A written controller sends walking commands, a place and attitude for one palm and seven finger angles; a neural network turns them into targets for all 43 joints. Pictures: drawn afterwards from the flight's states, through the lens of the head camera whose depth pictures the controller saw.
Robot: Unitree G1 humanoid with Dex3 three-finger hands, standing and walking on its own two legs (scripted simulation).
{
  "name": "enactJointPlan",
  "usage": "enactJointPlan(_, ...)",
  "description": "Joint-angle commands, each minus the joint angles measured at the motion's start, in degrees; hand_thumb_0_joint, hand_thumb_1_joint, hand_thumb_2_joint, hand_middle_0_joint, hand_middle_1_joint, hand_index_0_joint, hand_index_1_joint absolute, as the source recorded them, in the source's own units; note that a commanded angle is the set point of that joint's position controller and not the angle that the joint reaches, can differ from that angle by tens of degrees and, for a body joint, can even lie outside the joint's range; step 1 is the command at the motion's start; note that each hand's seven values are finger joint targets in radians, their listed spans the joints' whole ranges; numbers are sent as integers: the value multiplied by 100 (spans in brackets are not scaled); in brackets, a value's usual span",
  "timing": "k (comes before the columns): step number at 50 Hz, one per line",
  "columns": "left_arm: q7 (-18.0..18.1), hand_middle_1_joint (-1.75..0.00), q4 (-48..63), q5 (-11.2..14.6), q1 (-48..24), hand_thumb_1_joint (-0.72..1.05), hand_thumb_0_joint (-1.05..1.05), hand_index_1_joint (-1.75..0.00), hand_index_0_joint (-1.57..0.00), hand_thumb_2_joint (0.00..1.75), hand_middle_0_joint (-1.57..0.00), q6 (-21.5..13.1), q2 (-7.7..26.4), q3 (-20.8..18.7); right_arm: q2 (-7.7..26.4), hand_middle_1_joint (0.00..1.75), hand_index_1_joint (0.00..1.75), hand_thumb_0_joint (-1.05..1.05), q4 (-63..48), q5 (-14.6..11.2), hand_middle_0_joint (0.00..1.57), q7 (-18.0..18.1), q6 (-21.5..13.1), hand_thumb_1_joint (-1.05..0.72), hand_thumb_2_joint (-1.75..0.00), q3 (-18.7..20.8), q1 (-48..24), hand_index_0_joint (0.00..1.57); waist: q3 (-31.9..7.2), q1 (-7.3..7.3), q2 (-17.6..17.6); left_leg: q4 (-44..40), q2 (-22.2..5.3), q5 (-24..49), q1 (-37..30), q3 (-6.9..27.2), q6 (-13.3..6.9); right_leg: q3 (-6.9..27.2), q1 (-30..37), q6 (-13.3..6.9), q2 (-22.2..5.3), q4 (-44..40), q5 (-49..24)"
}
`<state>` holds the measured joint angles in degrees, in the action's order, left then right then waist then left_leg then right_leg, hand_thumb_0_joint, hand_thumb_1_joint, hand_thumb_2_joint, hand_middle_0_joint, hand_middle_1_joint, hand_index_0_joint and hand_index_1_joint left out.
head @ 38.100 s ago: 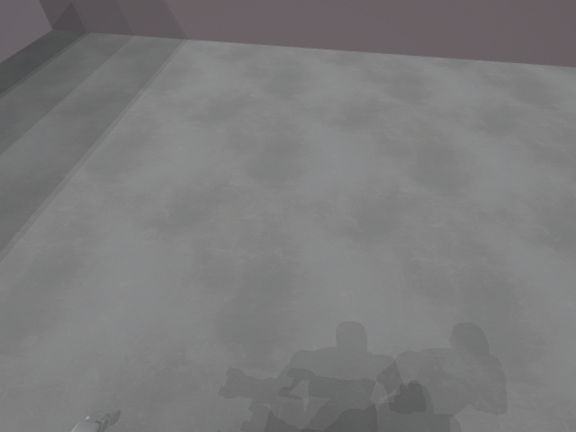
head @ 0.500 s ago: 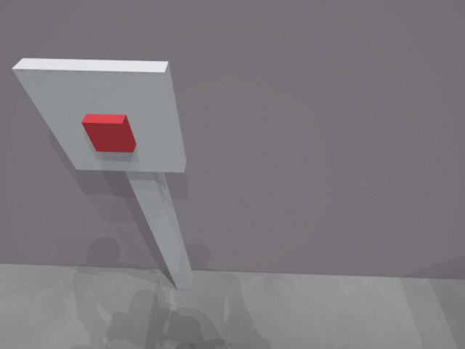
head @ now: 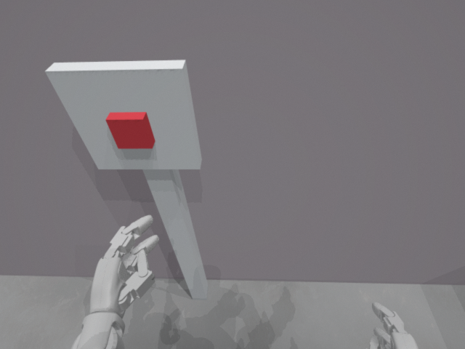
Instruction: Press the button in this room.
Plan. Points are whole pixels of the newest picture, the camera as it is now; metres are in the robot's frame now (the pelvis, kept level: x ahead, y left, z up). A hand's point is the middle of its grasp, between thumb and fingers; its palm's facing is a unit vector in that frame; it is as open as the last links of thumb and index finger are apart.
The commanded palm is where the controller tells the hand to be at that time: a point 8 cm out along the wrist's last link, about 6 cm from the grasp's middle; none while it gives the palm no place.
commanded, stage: raise the hand and make a fist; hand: left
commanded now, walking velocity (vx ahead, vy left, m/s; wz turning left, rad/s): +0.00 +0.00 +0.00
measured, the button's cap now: (132, 129) +0.44 +0.19 +0.18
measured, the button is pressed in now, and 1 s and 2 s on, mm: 0 0 0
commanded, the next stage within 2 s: aim a knuckle at the button in 1.74 s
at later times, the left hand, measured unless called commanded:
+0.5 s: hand (142, 315) +0.18 +0.14 +0.05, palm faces -0.19 -0.98 -0.05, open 3.3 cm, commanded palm +0.14 +0.22 +0.06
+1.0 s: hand (77, 271) +0.20 +0.21 +0.13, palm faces +0.06 -0.99 -0.09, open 3.1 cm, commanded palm +0.17 +0.26 +0.13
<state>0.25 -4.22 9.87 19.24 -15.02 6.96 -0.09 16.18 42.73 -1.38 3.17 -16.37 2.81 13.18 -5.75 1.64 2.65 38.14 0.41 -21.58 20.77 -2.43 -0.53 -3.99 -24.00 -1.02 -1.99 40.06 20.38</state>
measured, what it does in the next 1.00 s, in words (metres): stands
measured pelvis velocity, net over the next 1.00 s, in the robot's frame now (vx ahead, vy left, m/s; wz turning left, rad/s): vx -0.01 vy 0.01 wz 0.02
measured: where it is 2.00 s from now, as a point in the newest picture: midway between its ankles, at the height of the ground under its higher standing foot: outside the picture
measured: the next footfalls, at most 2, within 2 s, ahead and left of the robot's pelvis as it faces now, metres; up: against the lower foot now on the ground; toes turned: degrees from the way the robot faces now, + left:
none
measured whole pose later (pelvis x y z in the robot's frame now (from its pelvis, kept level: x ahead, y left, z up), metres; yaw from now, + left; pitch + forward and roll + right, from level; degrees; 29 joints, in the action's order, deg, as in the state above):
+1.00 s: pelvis -0.01 +0.01 +0.00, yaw +1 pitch +1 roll -1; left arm -12.7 14.4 16.4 19.9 -5.1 15.9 -12.5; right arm 14.0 32.4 -2.8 4.0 -17.7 -2.5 13.8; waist -3.5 -2.2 2.3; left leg 40.7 -0.5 -22.8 18.6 -0.8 -1.1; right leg -5.5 -19.2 -0.6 -1.0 38.1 19.5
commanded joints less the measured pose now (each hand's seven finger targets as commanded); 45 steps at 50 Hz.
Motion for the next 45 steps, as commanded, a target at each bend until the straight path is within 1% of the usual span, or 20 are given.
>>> enactJointPlan(1, -1415, -72, 52, 331, 2346, 90, 0, -72, -58, 90, -58, -1376, 284, -514, 573, 30, 30, 0, -1583, 92, 20, -408, -138, -90, -90, 258, -608, 20, -31, -608, -1392, 422, 146, 1172, 1109, 67, 195, 148, 138, -57, -21, 260, -1664)
enactJointPlan(2, -1497, -75, 239, 235, 2217, 90, 0, -75, -61, 90, -61, -1460, 655, -825, 579, 30, 30, 0, -1812, 103, 20, -427, -37, -90, -90, 292, -746, 20, -205, -677, -1022, 581, 186, 1182, 1255, -58, 153, 217, 132, -86, -41, 426, -1745)
enactJointPlan(4, -1398, -81, 972, 17, 1830, 90, 0, -81, -67, 90, -67, -1193, 857, -843, 498, 30, 30, 0, -2293, 73, 20, -416, 248, -90, -90, 218, -968, 20, -226, -764, -252, 575, 247, 937, 1373, -230, 63, 244, 9, -150, -18, 512, -1268)
enactJointPlan(6, -1075, -87, 1834, -64, 1001, 90, 0, -87, -72, 90, -72, -950, 796, -614, 425, 30, 30, 0, -2634, 27, 20, -372, 462, -90, -90, 143, -1004, 20, -184, -625, 253, 567, 220, 491, 1361, -176, 20, 331, -303, -174, 25, 465, -520)
enactJointPlan(8, -722, -93, 2378, -27, 476, 90, 0, -93, -78, 90, -78, -1029, 698, -623, 306, 30, 30, 0, -2715, 44, 20, -295, 519, -90, -90, 99, -717, 20, -436, -428, 281, 681, 118, 361, 1247, -3, -31, 309, -564, -134, 109, 479, -326)
enactJointPlan(10, -514, -99, 3435, 40, -435, 90, 0, -99, -83, 90, -83, -1422, 755, -575, 282, 30, 30, 0, -2672, 89, 20, -223, 479, -90, -90, 58, -417, 20, -843, -119, 187, 915, 8, 459, 1013, 213, -85, 284, -812, -81, 203, 637, -385)
enactJointPlan(11, -510, -102, 3555, 33, -411, 90, 0, -102, -86, 90, -86, -1602, 725, -490, 288, 30, 30, 0, -2617, 111, 20, -191, 433, -90, -90, 30, -322, 20, -969, -54, 193, 993, -27, 478, 884, 281, -94, 291, -906, -81, 220, 623, -332)
enactJointPlan(14, -891, -111, 3559, 110, -674, 90, 0, -111, -94, 90, -94, -1916, 472, 162, 376, 30, 30, 0, -2374, 71, 20, -138, 192, -90, -90, -127, -272, 20, -809, 236, 340, 1106, -86, 265, 879, 438, -114, 275, -1254, -72, 230, 566, -18)
enactJointPlan(16, -1259, -117, 3074, 160, -898, 90, 0, -117, -100, 90, -100, -1701, 559, 321, 464, 30, 30, 0, -2246, 8, 20, -67, 83, -90, -90, -186, -302, 20, -482, 389, 83, 1054, -120, -124, 1055, 563, -134, 291, -1292, -49, 240, 406, 373)
enactJointPlan(18, -1535, -123, 2373, 138, -373, 90, 0, -123, -105, 90, -105, -1119, 799, 152, 516, 30, 30, 0, -2251, -64, 20, 5, 42, -90, -90, -200, -276, 20, -316, 270, -225, 862, -100, -474, 1306, 592, -119, 329, -1076, -18, 207, 154, 765)
enactJointPlan(20, -1676, -129, 1471, 126, 372, 90, 0, -129, -111, 90, -111, -299, 1064, -271, 510, 30, 30, 0, -2295, -163, 20, 24, 105, -90, -90, -202, -385, 20, -159, -31, -678, 595, -64, -673, 1580, 563, -104, 413, -729, 4, 154, -147, 1240)
enactJointPlan(22, -1626, -135, 1883, 263, 416, 90, 0, -135, -116, 90, -116, 339, 1342, -715, 463, 30, 30, 0, -2512, -216, 20, 82, 197, -90, -90, -214, -664, 20, -450, -353, -585, 345, -11, -568, 1449, 476, -86, 440, -268, 20, 34, -244, 1286)
enactJointPlan(24, -1312, -141, 2523, 481, 409, 90, 0, -141, -122, 90, -122, 697, 1319, -1074, 308, 30, 30, 0, -2595, -194, 20, 125, 259, -90, -90, -277, -825, 20, -619, -538, -395, 154, -12, -282, 1219, 432, -50, 304, 86, 12, 26, -224, 990)
enactJointPlan(25, -1082, -144, 2714, 583, 384, 90, 0, -144, -124, 90, -124, 727, 1280, -1218, 219, 30, 30, 0, -2581, -179, 20, 133, 251, -90, -90, -318, -942, 20, -554, -593, -530, 105, -30, -217, 1223, 458, -37, 255, 185, 6, 63, -221, 968)
enactJointPlan(27, -641, -150, 3183, 662, 266, 90, 0, -150, -130, 90, -130, 542, 1237, -1459, 144, 30, 30, 0, -2463, -141, 20, 111, 178, -90, -90, -325, -700, 20, -554, -603, -248, -13, -99, 149, 945, 443, -6, 124, 259, -29, 129, -181, 482)
enactJointPlan(30, -356, -150, 3578, 504, 207, 90, 0, -150, -130, 90, -130, 0, 1266, -1344, 181, 30, 30, 0, -2297, -49, 20, 34, -26, -90, -90, -305, -433, 20, -449, -484, -136, -34, -133, 543, 792, 399, -8, 70, 177, -44, 204, -115, -23)
enactJointPlan(33, -621, -150, 3300, 309, -73, 90, 0, -150, -130, 90, -130, -325, 1096, -822, 355, 30, 30, 0, -2108, -36, 20, -26, -233, -90, -90, -283, -234, 20, -173, -143, 89, -3, -123, 345, 615, 396, -36, 84, -154, -15, 188, -235, 85)
enactJointPlan(35, -999, -150, 2980, 359, -118, 90, 0, -150, -130, 90, -130, -261, 995, -566, 470, 30, 30, 0, -2057, -81, 20, 8, -342, -90, -90, -256, -231, 20, -66, -15, -274, 31, -108, 249, 583, 420, -86, 159, -128, 9, 180, -416, 176)
enactJointPlan(39, -1439, -150, 2793, 511, -76, 90, 0, -150, -130, 90, -130, 219, 1479, -1123, 555, 30, 30, 0, -2009, -172, 20, 131, -489, -90, -90, -198, -239, 20, -356, -247, -301, -161, -66, 438, 364, 417, -92, 183, 295, 25, 117, -629, -53)
enactJointPlan(45, -1197, -150, 3464, 783, -561, 90, 0, -150, -130, 90, -130, 514, 1855, -1981, 409, 30, 30, 0, -1930, -115, 20, 140, -430, -90, -90, -297, -385, 20, -626, -507, 23, -410, -72, 1607, -205, 397, -33, 3, 1033, -29, 201, -572, -1481)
